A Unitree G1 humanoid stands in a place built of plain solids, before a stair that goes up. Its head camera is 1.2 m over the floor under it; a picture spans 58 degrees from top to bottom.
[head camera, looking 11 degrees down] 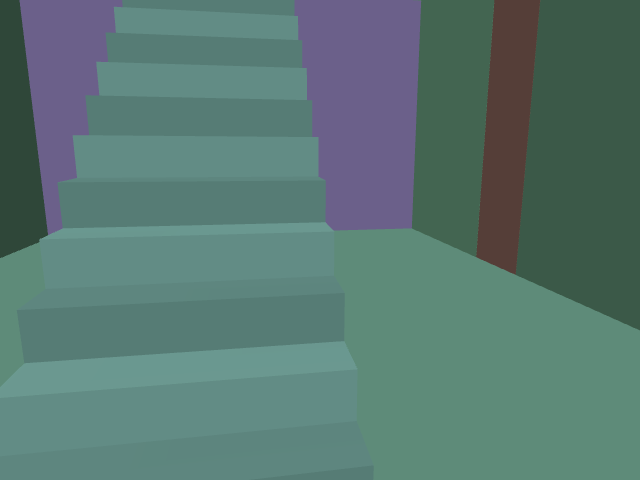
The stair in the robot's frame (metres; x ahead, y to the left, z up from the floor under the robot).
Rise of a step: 0.18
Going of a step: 0.19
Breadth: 1.03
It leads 9 degrees to the left of straight ahead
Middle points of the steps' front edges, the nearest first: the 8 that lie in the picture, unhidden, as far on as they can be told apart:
1.16 0.39 0.55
1.35 0.42 0.74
1.54 0.45 0.92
1.73 0.48 1.10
1.93 0.52 1.28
2.12 0.55 1.47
2.31 0.58 1.65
2.50 0.61 1.83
